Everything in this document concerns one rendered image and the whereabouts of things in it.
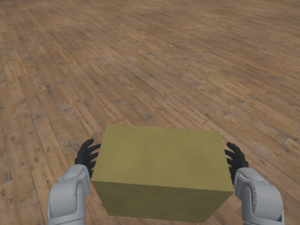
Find robot right hand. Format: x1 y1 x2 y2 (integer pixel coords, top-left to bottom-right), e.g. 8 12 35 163
224 142 249 184

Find carton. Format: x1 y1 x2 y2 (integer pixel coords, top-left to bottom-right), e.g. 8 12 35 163
90 124 234 223

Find left robot forearm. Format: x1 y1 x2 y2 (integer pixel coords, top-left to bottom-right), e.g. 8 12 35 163
47 164 91 225

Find right robot forearm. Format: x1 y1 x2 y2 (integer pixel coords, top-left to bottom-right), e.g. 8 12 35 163
233 167 285 225

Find robot left hand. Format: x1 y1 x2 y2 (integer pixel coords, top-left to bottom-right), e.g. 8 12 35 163
74 138 101 180

